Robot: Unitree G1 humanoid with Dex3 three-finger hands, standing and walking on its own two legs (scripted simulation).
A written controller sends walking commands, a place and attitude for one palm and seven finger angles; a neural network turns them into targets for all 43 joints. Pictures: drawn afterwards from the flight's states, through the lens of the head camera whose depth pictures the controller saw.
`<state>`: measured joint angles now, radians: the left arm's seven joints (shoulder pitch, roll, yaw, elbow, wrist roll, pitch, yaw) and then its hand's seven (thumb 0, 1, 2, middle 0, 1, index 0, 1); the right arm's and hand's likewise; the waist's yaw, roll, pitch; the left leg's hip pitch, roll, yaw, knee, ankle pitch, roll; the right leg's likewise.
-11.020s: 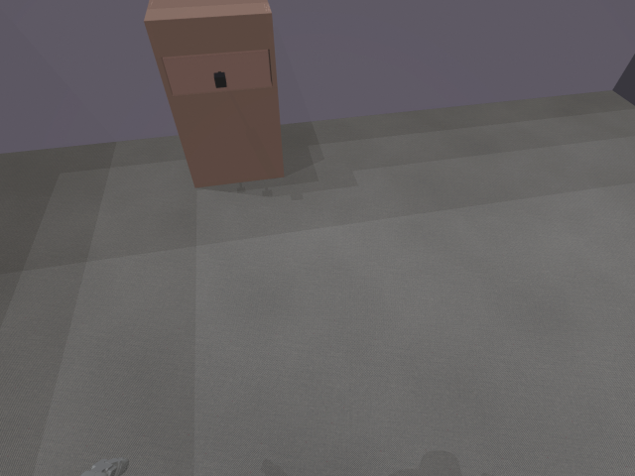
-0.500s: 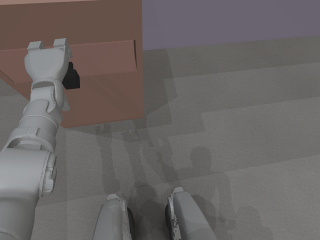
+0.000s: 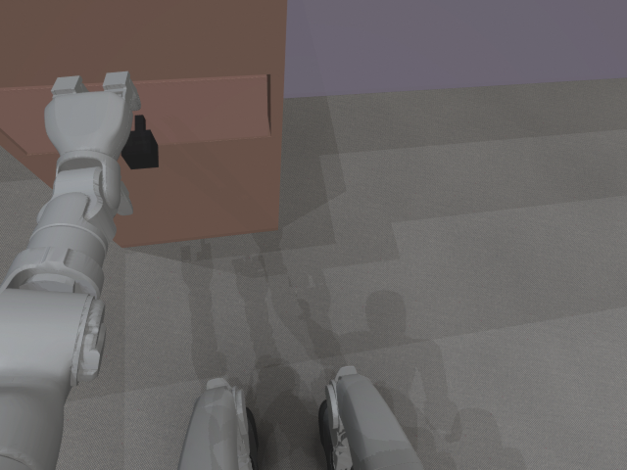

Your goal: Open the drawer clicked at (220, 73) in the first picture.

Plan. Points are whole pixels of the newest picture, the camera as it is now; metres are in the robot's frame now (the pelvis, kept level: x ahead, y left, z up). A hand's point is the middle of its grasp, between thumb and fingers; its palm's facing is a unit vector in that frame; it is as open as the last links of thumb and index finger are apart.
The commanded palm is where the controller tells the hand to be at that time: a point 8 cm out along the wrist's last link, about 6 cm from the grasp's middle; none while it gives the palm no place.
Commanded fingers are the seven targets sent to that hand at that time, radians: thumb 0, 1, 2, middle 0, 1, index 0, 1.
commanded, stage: move the hooked fingers above the handle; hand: left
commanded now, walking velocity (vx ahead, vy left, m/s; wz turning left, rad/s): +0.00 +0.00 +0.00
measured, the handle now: (140, 138) +0.59 +0.20 -0.09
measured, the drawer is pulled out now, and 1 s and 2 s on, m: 0.00 0.00 0.00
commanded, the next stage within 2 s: lower the fingers behind the handle in 1.56 s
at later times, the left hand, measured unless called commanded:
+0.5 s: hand (111, 144) +0.54 +0.21 -0.03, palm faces -0.06 -0.03 -1.00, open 13.9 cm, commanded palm +0.53 +0.19 +0.03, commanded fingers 0.00 -0.50 0.30 -0.30 -1.20 -0.30 -1.20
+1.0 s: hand (120, 142) +0.54 +0.20 -0.02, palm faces -0.08 -0.03 -1.00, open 13.9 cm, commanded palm +0.53 +0.18 +0.03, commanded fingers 0.00 -0.50 0.30 -0.30 -1.20 -0.30 -1.20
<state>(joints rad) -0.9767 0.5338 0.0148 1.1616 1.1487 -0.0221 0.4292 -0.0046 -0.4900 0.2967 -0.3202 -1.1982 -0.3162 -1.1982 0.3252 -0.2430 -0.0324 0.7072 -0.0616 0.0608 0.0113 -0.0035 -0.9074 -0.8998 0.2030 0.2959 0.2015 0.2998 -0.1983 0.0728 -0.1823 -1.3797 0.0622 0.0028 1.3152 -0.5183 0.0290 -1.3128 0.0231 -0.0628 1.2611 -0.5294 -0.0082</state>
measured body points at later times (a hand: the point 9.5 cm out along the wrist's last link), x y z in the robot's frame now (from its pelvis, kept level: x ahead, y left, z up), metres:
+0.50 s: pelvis +0.00 +0.01 +0.00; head +0.18 +0.02 +0.41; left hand +0.54 +0.21 +0.03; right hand -0.02 -0.26 -0.12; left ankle +0.03 +0.10 -0.61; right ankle +0.02 -0.12 -0.61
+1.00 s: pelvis +0.00 +0.00 +0.01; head +0.18 +0.01 +0.42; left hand +0.54 +0.20 +0.03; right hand -0.01 -0.27 -0.11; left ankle +0.03 +0.10 -0.61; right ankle +0.02 -0.12 -0.61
